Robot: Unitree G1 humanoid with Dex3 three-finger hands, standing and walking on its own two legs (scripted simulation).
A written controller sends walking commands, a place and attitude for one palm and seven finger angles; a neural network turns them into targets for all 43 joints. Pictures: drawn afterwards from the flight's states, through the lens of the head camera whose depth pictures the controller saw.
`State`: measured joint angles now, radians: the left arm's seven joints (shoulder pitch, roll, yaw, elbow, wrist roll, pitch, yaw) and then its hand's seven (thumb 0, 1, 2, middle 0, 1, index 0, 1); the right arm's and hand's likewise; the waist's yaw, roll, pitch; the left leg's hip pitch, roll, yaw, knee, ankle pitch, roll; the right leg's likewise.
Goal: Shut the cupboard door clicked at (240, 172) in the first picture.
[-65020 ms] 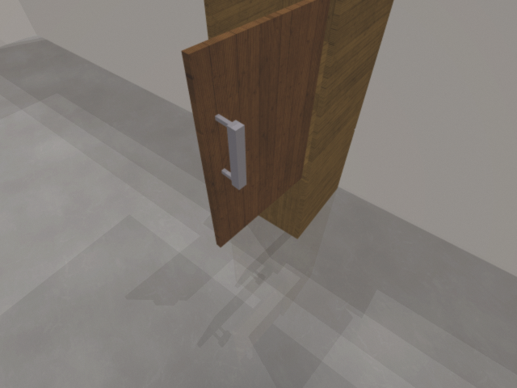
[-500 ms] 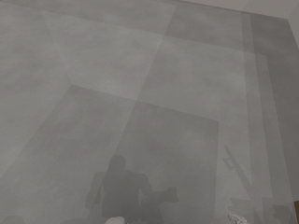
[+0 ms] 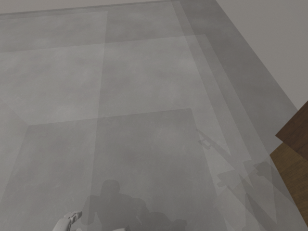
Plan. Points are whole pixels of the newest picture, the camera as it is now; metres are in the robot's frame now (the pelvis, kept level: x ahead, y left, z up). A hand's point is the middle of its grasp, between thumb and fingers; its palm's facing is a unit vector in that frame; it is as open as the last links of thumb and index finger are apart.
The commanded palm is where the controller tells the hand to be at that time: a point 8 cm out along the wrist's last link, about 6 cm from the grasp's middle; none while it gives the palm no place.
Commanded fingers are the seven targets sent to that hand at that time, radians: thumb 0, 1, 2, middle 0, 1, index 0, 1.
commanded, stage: turn to face it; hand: left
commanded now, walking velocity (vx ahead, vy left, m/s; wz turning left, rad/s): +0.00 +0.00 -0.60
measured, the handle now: out of the picture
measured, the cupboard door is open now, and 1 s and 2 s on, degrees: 28 28 28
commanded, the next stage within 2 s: take the last steps up to it in 1.48 s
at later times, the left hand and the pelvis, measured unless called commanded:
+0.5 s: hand out of the picture +0.14 +0.22 -0.16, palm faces -0.22 -0.96 -0.20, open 7.4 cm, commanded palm none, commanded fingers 0.00 0.90 0.90 -0.20 -0.30 -0.20 -0.30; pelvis +0.02 +0.03 +0.02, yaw -16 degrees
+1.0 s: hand (127, 209) +0.20 +0.10 -0.13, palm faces -0.53 -0.80 -0.27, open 7.4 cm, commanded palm none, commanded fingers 0.00 0.90 0.90 -0.20 -0.30 -0.20 -0.30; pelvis +0.01 -0.02 +0.02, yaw -33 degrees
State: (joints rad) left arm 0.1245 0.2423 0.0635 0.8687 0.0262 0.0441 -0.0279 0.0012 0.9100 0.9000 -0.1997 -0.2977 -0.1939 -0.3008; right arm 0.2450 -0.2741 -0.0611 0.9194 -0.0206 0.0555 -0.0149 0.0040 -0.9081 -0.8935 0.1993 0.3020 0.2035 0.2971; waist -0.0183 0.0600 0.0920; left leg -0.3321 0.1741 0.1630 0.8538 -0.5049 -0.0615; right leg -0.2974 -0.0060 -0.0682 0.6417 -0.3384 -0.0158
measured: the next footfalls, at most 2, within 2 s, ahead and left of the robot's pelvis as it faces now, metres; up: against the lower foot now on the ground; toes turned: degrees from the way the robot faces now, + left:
left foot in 0.38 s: +0.08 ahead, +0.13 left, +0.00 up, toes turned -9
right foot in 0.78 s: -0.01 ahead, -0.12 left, +0.00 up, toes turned -32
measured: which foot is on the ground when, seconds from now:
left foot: up 0.00-0.36, down 0.38-0.78, up 0.80-1.00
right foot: down 0.00-0.38, up 0.40-0.76, down 0.78-1.00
